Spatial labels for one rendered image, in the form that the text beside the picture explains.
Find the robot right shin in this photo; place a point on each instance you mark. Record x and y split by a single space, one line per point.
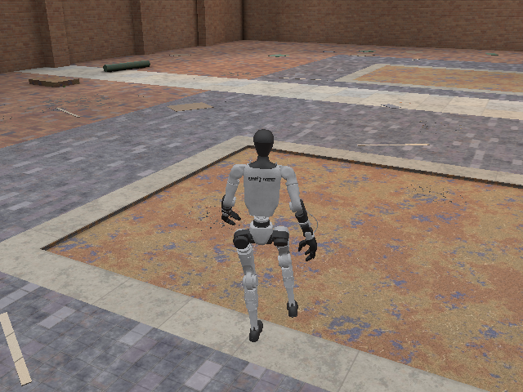
288 279

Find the right robot hand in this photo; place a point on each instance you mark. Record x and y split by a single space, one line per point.
312 249

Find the robot shin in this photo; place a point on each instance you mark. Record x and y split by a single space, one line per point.
251 301
288 279

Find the robot left shin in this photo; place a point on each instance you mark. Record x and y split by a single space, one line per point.
251 301

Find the robot right forearm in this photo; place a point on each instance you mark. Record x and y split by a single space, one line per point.
304 223

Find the left robot hand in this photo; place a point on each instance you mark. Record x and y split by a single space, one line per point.
232 214

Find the robot right upper arm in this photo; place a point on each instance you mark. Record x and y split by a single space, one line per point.
292 187

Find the robot left upper arm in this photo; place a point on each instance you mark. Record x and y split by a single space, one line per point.
237 171

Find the robot left forearm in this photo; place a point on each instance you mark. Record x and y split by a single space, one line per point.
224 209

